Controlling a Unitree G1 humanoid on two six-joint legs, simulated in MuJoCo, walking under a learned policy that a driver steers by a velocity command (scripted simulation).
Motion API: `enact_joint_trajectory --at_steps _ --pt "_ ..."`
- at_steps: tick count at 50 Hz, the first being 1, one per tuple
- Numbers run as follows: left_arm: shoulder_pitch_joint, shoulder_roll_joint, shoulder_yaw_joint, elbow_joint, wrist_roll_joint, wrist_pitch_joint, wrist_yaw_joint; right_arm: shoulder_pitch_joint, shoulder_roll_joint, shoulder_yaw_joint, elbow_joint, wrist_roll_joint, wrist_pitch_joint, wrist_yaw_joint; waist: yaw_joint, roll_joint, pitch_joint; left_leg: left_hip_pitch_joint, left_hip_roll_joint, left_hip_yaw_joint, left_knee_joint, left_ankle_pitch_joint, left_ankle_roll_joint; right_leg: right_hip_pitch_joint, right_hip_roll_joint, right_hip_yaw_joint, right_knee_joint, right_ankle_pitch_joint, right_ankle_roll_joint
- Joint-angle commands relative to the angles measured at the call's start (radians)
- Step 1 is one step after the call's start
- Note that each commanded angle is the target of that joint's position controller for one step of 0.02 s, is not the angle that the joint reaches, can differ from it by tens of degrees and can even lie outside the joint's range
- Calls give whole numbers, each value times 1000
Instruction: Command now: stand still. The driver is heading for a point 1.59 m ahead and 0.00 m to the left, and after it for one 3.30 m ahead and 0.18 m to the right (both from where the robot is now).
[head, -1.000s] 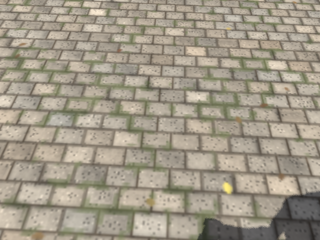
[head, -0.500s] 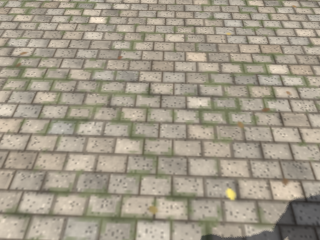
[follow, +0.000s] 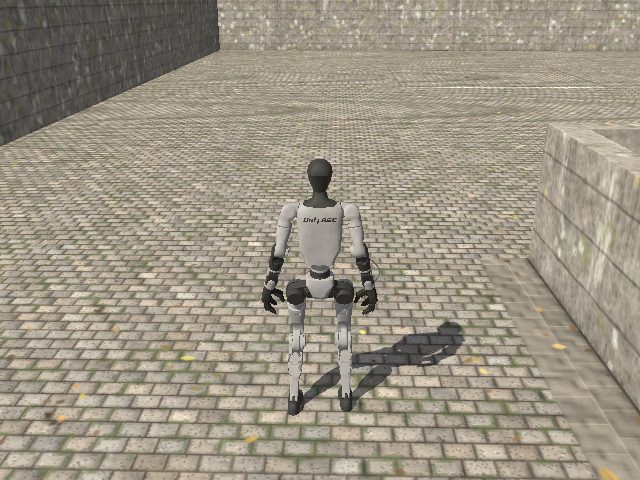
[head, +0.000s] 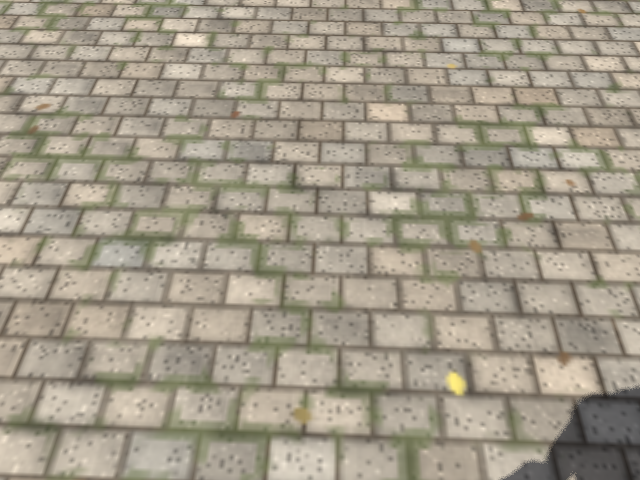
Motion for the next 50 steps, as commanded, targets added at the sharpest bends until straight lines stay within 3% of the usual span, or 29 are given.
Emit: enact_joint_trajectory --at_steps 1,17,18,20,21,23,27,30,32,33,34,35,36,37,38,39,40,42,45,47,49,50 --pt "32 99 16 -15 0 -8 3 41 -95 -15 -10 0 -7 -3 -1 2 11 -69 4 6 -98 168 11 16 1 -7 -83 143 -12" --pt "80 70 1 38 -1 -9 4 90 -66 2 50 1 -9 -3 -3 2 25 -94 0 17 -107 130 9 -5 7 -6 -94 106 -18" --pt "100 58 -2 50 -1 -8 4 111 -54 5 62 1 -8 -4 -4 2 1 -86 -10 29 -111 32 12 5 18 -17 -97 4 -20" --pt "105 79 6 50 -12 -5 10 114 -78 -3 58 12 -5 -9 -6 2 45 -145 -30 38 -90 -285 44 -55 40 -24 -78 -324 -48" --pt "99 85 8 43 -13 -10 11 110 -82 -5 48 13 -9 -11 -7 -1 89 -188 -20 23 -91 -388 62 -103 29 -3 -84 -429 -66" --pt "104 74 7 33 -19 -33 4 120 -70 -3 39 20 -32 -5 -9 2 129 -223 13 -22 -94 -410 91 -135 3 38 -79 -444 -91" --pt "111 50 5 18 -26 -78 -18 165 -76 -8 37 31 -69 12 -19 43 111 -169 58 -106 -121 -392 137 -160 12 39 -14 -354 -106" --pt "65 18 -3 -17 -31 -116 -35 237 -128 -22 46 40 -88 22 -42 145 118 -57 163 -298 -223 -398 212 -250 57 -32 129 -199 -101" --pt "86 13 -6 -27 -35 -140 -47 216 -161 -31 32 43 -93 26 -9 191 132 -33 245 -406 -226 -227 250 -253 48 -46 144 -119 -119" --pt "142 23 -1 -10 -33 -148 -53 169 -153 -30 13 40 -95 27 29 169 120 -77 226 -353 -161 -69 231 -158 48 -36 88 -80 -125" --pt "274 53 13 36 -36 -152 -60 72 -136 -26 -28 35 -100 29 96 100 81 -173 146 -218 -23 99 184 16 40 12 19 28 -138" --pt "465 164 52 97 -40 -154 -64 -29 -86 -14 -83 28 -116 34 172 -140 15 -405 -20 15 337 315 91 325 -65 240 -104 173 -199" --pt "588 213 61 124 -26 -143 -69 -20 -54 -5 -98 16 -140 37 187 -356 -50 -664 -85 58 658 -119 39 542 -279 579 -220 357 -280" --pt "506 130 33 100 -7 -138 -64 -39 -82 -9 -108 36 -151 47 131 -219 -5 -770 -29 -30 796 -221 65 513 -337 607 -216 379 -295" --pt "438 99 22 77 1 -132 -61 -84 -81 -10 -128 56 -155 54 110 -133 52 -847 8 -27 892 -193 84 488 -331 530 -220 411 -300" --pt "401 92 12 68 1 -125 -58 -120 -78 -11 -150 62 -155 56 91 -69 81 -911 47 -3 896 -136 95 476 -320 444 -249 423 -293" --pt "372 73 1 64 -2 -116 -57 -137 -75 -16 -163 51 -153 57 69 -34 92 -909 85 16 843 -78 98 443 -293 360 -279 441 -262" --pt "330 36 -15 50 -1 -95 -46 -129 -45 -13 -177 37 -137 67 33 -57 88 -790 108 62 708 12 80 321 -217 226 -353 407 -210" --pt "245 94 -9 4 -1 -94 -16 -235 -6 9 -233 18 -124 77 16 -67 106 -478 68 122 314 271 34 37 -117 63 -446 345 -182" --pt "283 160 10 9 -16 -107 -7 -301 -36 4 -269 23 -114 75 20 -107 99 -351 37 124 173 348 29 23 -151 74 -504 320 -192" --pt "295 164 21 18 -29 -108 -6 -329 -84 -8 -289 31 -109 74 4 -105 111 -350 29 102 70 361 52 128 -187 71 -481 379 -183" --pt "295 164 25 17 -26 -104 -8 -319 -110 -18 -291 31 -111 75 -11 -103 91 -329 17 101 39 353 68 191 -201 67 -428 504 -171"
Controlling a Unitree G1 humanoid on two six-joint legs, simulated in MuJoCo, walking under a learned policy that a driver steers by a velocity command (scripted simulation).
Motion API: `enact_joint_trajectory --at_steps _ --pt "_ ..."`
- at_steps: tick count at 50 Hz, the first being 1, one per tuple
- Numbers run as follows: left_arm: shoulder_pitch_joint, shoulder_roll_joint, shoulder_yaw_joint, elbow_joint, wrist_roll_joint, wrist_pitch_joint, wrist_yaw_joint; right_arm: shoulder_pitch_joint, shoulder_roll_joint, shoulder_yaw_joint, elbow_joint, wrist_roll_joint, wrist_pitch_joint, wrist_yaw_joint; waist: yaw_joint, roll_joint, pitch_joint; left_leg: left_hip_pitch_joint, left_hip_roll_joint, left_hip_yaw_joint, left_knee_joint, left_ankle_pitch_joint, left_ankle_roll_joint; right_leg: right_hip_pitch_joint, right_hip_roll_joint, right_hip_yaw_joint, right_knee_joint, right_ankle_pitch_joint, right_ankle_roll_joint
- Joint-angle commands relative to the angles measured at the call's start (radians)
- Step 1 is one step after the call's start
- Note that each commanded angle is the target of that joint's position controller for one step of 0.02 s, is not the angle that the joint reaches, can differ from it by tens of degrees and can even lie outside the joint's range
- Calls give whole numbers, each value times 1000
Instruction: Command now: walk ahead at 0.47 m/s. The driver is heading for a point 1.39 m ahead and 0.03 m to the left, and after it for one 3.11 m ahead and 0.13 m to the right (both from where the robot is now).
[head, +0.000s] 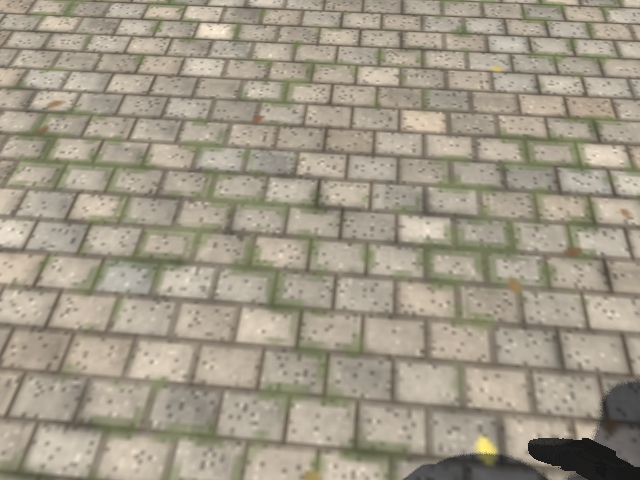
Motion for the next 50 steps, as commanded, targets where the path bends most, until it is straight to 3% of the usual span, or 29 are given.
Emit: enact_joint_trajectory --at_steps 1,3,4,5,6,7,8,9,12,15,19,21,23,24,25,26,27,28,31,36,50 --pt "-25 204 49 -46 2 -3 7 2 -112 -35 -59 3 -5 0 -111 -135 68 230 -50 9 -94 25 34 -152 -245 54 60 749 -116" --pt "-41 190 48 -59 27 23 1 258 -173 -72 19 5 0 -7 -235 -143 -93 516 -91 36 -90 -2 84 -161 -193 6 419 1020 -70" --pt "-28 152 32 -87 42 27 -2 409 -231 -84 54 -14 2 -13 -270 -49 -221 820 79 -154 -49 124 141 -387 -136 -3 725 752 -37" --pt "147 -27 -13 -79 30 10 -15 470 -301 -92 82 -50 0 -2 -169 293 -423 1091 377 -667 -195 140 350 -690 88 18 1154 -149 27" --pt "116 71 7 -59 11 -16 -22 427 -211 -70 77 -39 -1 4 -181 206 -416 998 353 -778 -303 183 336 -722 71 161 1304 -246 13" --pt "-2 126 24 -97 -13 -24 -23 301 -167 -55 63 -26 -4 3 -147 145 -232 826 328 -573 -295 265 291 -789 16 114 1321 -193 8" --pt "-81 149 28 -117 -8 -24 -14 210 -133 -43 47 -23 -8 4 -119 13 -158 666 287 -426 -306 366 254 -753 -45 82 1267 -111 8" --pt "-120 154 39 -123 1 -17 -4 168 -113 -35 47 -26 -13 9 -95 -20 -109 548 242 -324 -330 441 231 -718 -77 63 1206 -78 12" --pt "-84 98 42 -124 8 21 7 159 -85 -21 89 -53 -22 10 -32 30 -93 369 185 -178 -401 521 230 -565 -107 48 1063 -28 16" --pt "-149 79 38 -156 22 45 19 131 -115 -21 109 -62 -21 -8 -11 47 -88 301 158 -100 -418 520 234 -515 -114 32 802 44 40" --pt "-264 112 45 -177 20 74 19 175 -158 -30 137 -48 12 -29 -57 53 -106 309 153 -113 -439 142 209 -453 -96 15 596 176 52" --pt "-302 125 50 -183 22 81 20 181 -148 -26 147 -39 26 -34 -64 47 -66 296 149 -144 -441 -107 192 -433 -86 10 506 181 40" --pt "-304 127 55 -174 35 78 20 187 -111 -13 154 -27 36 -37 -51 27 -36 275 106 -151 -397 -270 141 -359 -72 -8 365 211 16" --pt "-298 145 58 -176 42 75 22 228 -83 -3 170 -30 37 -37 -53 -3 -27 267 73 -144 -360 -305 95 -318 -114 37 297 293 0" --pt "-295 197 66 -181 38 74 26 279 -77 -2 178 -41 35 -36 -94 -80 -28 254 8 -99 -287 -335 53 -296 -178 94 292 415 -25" --pt "-326 218 72 -158 27 73 23 353 -53 -1 188 -38 42 -42 -157 -210 -42 313 -46 -31 -288 -316 28 -374 -177 110 274 248 -67" --pt "-353 153 63 -159 22 69 14 308 -75 -2 191 -43 52 -52 -127 -174 -17 393 -45 -16 -272 -270 8 -460 -136 98 245 119 -54" --pt "-363 123 55 -156 27 64 10 280 -95 -8 189 -39 62 -57 -117 -137 -5 406 -40 -20 -265 -245 7 -477 -113 76 242 108 -31" --pt "-356 132 58 -136 22 47 7 283 -94 -9 204 -38 76 -64 -109 -91 -31 421 -21 -36 -257 -172 15 -418 -87 45 287 269 -12" --pt "-338 131 60 -102 17 49 10 264 -87 -11 221 -29 76 -62 -92 -45 -62 453 -13 -35 -231 -55 8 -363 -78 30 331 418 -26" --pt "-346 109 61 -46 17 74 14 277 -76 -14 274 -27 95 -72 -88 -20 -16 467 -6 -39 -231 -51 -2 -362 -55 7 324 378 -23"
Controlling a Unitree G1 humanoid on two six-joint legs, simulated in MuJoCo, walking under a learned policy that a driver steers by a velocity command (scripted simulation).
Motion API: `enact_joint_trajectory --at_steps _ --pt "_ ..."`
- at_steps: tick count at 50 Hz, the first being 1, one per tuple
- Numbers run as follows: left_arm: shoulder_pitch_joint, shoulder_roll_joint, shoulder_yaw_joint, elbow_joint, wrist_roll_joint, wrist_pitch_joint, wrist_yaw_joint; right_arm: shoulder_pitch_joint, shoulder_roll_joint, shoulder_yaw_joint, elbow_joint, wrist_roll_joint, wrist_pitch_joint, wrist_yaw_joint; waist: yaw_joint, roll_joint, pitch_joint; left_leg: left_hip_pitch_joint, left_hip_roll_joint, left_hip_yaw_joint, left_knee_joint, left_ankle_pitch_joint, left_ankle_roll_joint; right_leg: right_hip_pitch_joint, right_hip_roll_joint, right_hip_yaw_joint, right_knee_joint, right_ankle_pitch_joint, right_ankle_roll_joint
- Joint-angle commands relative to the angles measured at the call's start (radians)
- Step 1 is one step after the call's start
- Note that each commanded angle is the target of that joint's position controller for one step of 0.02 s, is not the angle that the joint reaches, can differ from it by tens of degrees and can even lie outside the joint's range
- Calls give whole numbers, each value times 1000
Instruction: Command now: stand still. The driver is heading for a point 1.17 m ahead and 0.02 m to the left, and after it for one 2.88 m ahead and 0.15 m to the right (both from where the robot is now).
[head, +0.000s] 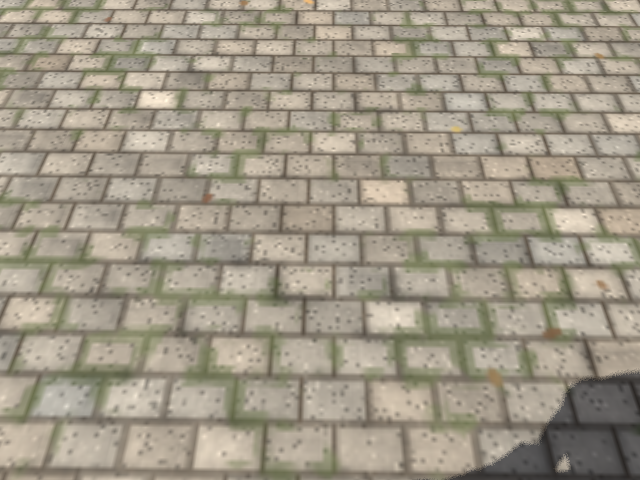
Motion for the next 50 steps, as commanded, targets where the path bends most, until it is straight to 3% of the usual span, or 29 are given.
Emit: enact_joint_trajectory --at_steps 1,11,12,14,15,17,18,19,20,22,23,25,26,27,28,29,30,31,33,35,40,45,48,49,50 --pt "26 102 19 -18 0 -2 4 50 -91 -15 -10 0 -5 -4 0 -2 -33 -36 37 -35 -74 231 17 59 -39 35 -57 271 -32" --pt "26 91 17 13 2 6 9 66 -72 -14 13 -2 -9 -6 3 -2 -4 -60 38 -38 -102 152 17 52 -32 30 -79 181 -23" --pt "46 78 14 28 2 7 9 90 -62 -13 26 -3 -9 -6 3 3 -26 -52 31 -32 -113 43 21 61 -18 15 -79 77 -24" --pt "47 92 21 30 -9 8 12 103 -105 -30 26 13 -5 -11 -5 41 28 -94 44 -73 -138 -309 67 -26 29 -30 -14 -259 -37" --pt "26 94 21 17 -10 0 12 117 -122 -36 20 18 -10 -13 -18 63 71 -112 91 -142 -180 -448 101 -104 32 -35 29 -338 -45" --pt "-28 51 11 -16 -16 -33 -1 173 -181 -59 22 28 -32 -10 -44 176 116 -70 280 -403 -318 -573 203 -235 25 -68 235 -215 -44" --pt "-51 57 12 -28 -19 -47 -10 172 -185 -64 18 24 -44 -9 -48 172 143 -72 348 -491 -355 -534 243 -290 -18 -31 325 -192 -54" --pt "-61 67 16 -37 -25 -58 -17 168 -172 -63 10 16 -56 -6 -45 154 148 -45 373 -518 -361 -474 256 -350 -46 -2 398 -236 -64" --pt "-58 70 17 -43 -31 -67 -23 154 -161 -62 -1 17 -66 -1 -36 141 144 -7 372 -501 -349 -405 247 -390 -72 18 402 -267 -73" --pt "-52 80 22 -45 -37 -83 -30 116 -152 -62 -21 31 -72 6 -15 116 112 6 301 -362 -319 -265 186 -307 -76 -8 230 -236 -80" --pt "-21 70 24 -30 -35 -87 -32 93 -162 -64 -28 36 -68 9 10 113 90 -52 249 -276 -291 -211 162 -176 -44 -58 125 -166 -75" --pt "140 65 37 44 -28 -82 -35 94 -166 -66 -33 39 -57 15 68 93 31 -208 169 -171 -186 -154 140 136 43 -136 21 6 -46" --pt "238 79 47 73 -27 -76 -33 75 -152 -60 -42 37 -60 16 111 55 5 -273 135 -126 -73 -63 116 251 29 -96 -3 2 -53" --pt "372 151 65 90 -22 -78 -26 39 -85 -41 -65 24 -67 21 160 -161 -35 -396 46 -4 287 -15 49 364 -171 199 -149 -105 -119" --pt "464 238 72 96 -12 -90 -38 30 -29 -31 -108 28 -86 17 158 -353 -73 -614 -56 -5 578 -245 27 452 -383 662 -330 -232 -266" --pt "380 185 48 82 -1 -108 -42 14 -68 -40 -117 46 -100 20 108 -206 -19 -694 18 -111 755 -227 51 383 -425 713 -338 -330 -291" --pt "284 139 31 48 -4 -119 -46 -1 -85 -42 -124 56 -111 30 73 -127 38 -741 67 -126 790 -112 78 332 -388 598 -336 -327 -256" --pt "213 123 20 23 -5 -122 -54 4 -95 -47 -116 49 -115 31 45 -82 52 -718 103 -107 763 -12 86 284 -336 473 -346 -232 -218" --pt "177 93 4 6 0 -116 -59 -3 -115 -63 -110 31 -110 32 18 -69 56 -629 141 -89 645 98 76 214 -260 286 -363 10 -165" --pt "241 92 -1 20 6 -108 -48 -17 -88 -63 -109 26 -96 38 24 -83 43 -596 133 -49 578 151 49 210 -221 185 -366 193 -161" --pt "287 137 3 10 9 -96 -20 -235 -45 -45 -193 22 -86 47 58 -66 80 -575 99 -8 262 317 9 170 -198 87 -406 294 -167" --pt "352 140 13 27 -8 -90 -15 -370 -54 -33 -246 31 -92 73 77 -72 122 -538 71 6 93 363 36 250 -235 48 -407 314 -168" --pt "329 163 26 22 -9 -79 -13 -359 -87 -42 -263 32 -104 88 34 -89 81 -460 43 18 41 286 78 345 -264 26 -310 548 -148" --pt "316 179 32 16 -7 -74 -12 -307 -113 -55 -254 31 -105 87 -1 -114 29 -366 11 39 47 252 94 365 -266 20 -237 738 -139" --pt "298 187 35 11 -3 -66 -13 -185 -150 -75 -224 32 -105 82 -67 -135 -51 -206 -27 64 50 233 117 357 -249 -1 -92 912 -123"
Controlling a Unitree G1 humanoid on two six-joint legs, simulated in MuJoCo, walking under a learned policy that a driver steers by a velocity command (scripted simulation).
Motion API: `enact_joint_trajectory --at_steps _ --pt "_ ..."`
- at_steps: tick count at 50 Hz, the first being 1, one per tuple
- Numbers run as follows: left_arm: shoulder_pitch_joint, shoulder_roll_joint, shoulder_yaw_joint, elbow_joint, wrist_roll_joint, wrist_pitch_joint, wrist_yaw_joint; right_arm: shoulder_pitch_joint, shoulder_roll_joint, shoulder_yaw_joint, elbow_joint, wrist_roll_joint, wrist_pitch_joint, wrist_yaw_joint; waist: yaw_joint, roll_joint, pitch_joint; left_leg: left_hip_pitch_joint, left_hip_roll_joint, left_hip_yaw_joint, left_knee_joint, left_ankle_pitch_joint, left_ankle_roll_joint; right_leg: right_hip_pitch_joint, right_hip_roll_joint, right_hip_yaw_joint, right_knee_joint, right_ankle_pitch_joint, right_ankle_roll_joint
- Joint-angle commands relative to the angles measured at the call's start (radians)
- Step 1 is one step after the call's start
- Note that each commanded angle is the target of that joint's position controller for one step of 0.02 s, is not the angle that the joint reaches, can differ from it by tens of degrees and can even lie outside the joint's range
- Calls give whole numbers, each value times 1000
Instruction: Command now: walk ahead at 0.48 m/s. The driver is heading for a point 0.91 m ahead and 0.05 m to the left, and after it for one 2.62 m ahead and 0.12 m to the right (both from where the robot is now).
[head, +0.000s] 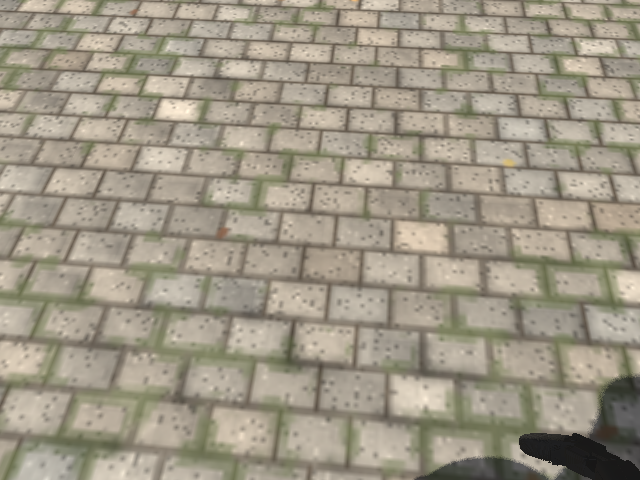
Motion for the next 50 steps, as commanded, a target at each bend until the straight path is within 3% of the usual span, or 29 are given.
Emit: enact_joint_trajectory --at_steps 1,2,3,4,5,6,7,8,10,13,15,19,24,26,27,28,29,30,31,32,33,34,35,36,38,40,42,46,50 --pt "-41 170 30 -52 6 9 3 291 -199 -77 34 4 -9 -10 -238 -148 -148 469 -52 23 9 -30 72 -176 -205 25 432 1087 -93" --pt "-33 129 13 -79 24 6 -2 476 -280 -97 71 -12 -2 -22 -276 -7 -301 799 170 -251 29 -85 137 -442 -130 -2 776 696 -64" --pt "103 -31 -27 -73 1 -19 -18 522 -296 -91 91 -27 -2 -13 -179 262 -465 1055 387 -777 -155 -339 298 -776 65 103 1103 -123 -17" --pt "-7 78 -2 -82 -30 -48 -21 471 -206 -67 90 -19 -7 -11 -211 166 -367 974 338 -795 -246 -399 240 -879 21 213 1213 -132 -46" --pt "-113 131 13 -123 -50 -62 -20 367 -163 -54 73 -13 -14 -12 -186 128 -209 819 311 -622 -263 -318 194 -938 -30 171 1217 -44 -63" --pt "-164 140 16 -135 -43 -65 -9 273 -135 -42 52 -18 -22 -10 -145 12 -140 643 282 -494 -289 -179 171 -882 -88 150 1166 58 -65" --pt "-179 138 28 -136 -26 -58 0 230 -106 -34 50 -30 -28 -5 -109 -10 -95 510 248 -398 -312 -88 156 -826 -121 138 1110 110 -64" --pt "-146 116 31 -134 -19 -43 1 223 -85 -26 59 -40 -32 -2 -72 14 -89 437 217 -337 -339 -68 147 -760 -149 147 1075 139 -67" --pt "-128 79 30 -137 -20 -19 5 253 -90 -24 81 -36 -31 -7 -51 40 -57 365 195 -273 -388 -61 156 -739 -166 134 1004 142 -60" --pt "-251 99 36 -188 -6 -6 8 312 -144 -32 99 -35 -29 -32 -63 28 5 349 196 -226 -436 -36 168 -849 -184 118 859 251 -22" --pt "-331 101 37 -215 1 -9 4 354 -155 -33 106 -33 -22 -45 -84 22 18 387 185 -197 -439 -3 154 -904 -180 108 731 367 -7" --pt "-478 79 23 -253 -5 -18 -14 429 -167 -33 118 -22 -14 -54 -131 29 32 429 147 -117 -435 28 112 -854 -126 55 480 534 -5" --pt "-607 89 12 -306 -17 -27 -45 517 -179 -41 154 -13 8 -57 -164 37 62 609 215 -123 -362 50 104 -888 -97 52 348 462 -28" --pt "-588 113 18 -314 -19 -33 -56 507 -193 -49 155 -12 19 -61 -134 55 44 663 244 -129 -307 147 86 -840 -80 47 318 385 -55" --pt "-538 136 28 -304 -18 -35 -57 487 -204 -52 149 -12 23 -62 -100 72 11 672 241 -120 -250 286 74 -755 -55 28 309 351 -71" --pt "-426 167 46 -273 -16 -37 -56 460 -204 -52 141 -13 29 -61 -35 76 -57 657 211 -89 -121 452 54 -597 -19 -3 292 351 -95" --pt "-241 221 72 -216 -12 -36 -49 451 -175 -41 129 -19 31 -61 40 57 -174 554 155 -48 95 463 24 -332 -30 15 313 376 -131" --pt "-76 316 95 -184 11 -34 -42 528 -97 -15 106 -31 22 -56 40 -111 -342 207 45 4 480 130 -35 69 -280 362 322 324 -250" --pt "-38 308 87 -169 6 -30 -49 581 -26 9 119 -24 -3 -47 18 -285 -450 -44 -91 -102 711 -544 -61 237 -411 761 152 166 -338" --pt "-88 224 62 -176 -3 -32 -49 489 -137 -20 106 5 -22 -43 29 -206 -346 -157 -28 -181 813 -533 -37 168 -372 705 117 93 -286" --pt "-189 189 49 -200 -6 -34 -46 404 -170 -28 77 18 -33 -44 8 -157 -212 -192 25 -147 802 -435 -22 15 -343 554 98 163 -247" --pt "-267 163 39 -215 3 -35 -48 362 -167 -32 73 9 -33 -52 -24 -79 -143 -146 72 -127 751 -342 -21 -139 -308 445 67 262 -230" --pt "-307 137 32 -219 13 -38 -52 360 -154 -39 75 -3 -24 -57 -59 -70 -97 -89 104 -126 694 -287 -23 -254 -271 362 34 332 -218" --pt "-316 117 26 -213 20 -40 -55 383 -130 -39 80 -7 -9 -58 -86 -87 -90 -29 123 -131 660 -255 -23 -317 -247 315 4 351 -211" --pt "-290 126 28 -194 15 -43 -53 402 -95 -38 86 -8 12 -61 -104 -88 -68 -8 131 -118 602 -229 -34 -369 -227 252 -39 392 -224" --pt "-254 159 35 -179 15 -44 -40 338 -104 -43 61 -16 21 -64 -100 -73 -34 -75 138 -114 515 -150 -54 -367 -227 219 -67 436 -232" --pt "-216 168 36 -166 13 -39 -26 260 -107 -46 34 -24 20 -63 -83 -62 -13 -138 137 -111 403 -50 -71 -336 -223 194 -79 460 -226" --pt "-180 177 36 -152 13 -35 -10 155 -82 -36 6 -14 15 -44 -51 -74 11 -112 105 -80 194 140 -67 -311 -194 74 -101 447 -181" --pt "-115 178 39 -118 11 -27 -5 52 -74 -24 -39 -6 16 -24 -14 -58 52 -148 73 -74 94 136 -42 -186 -233 10 -89 472 -168"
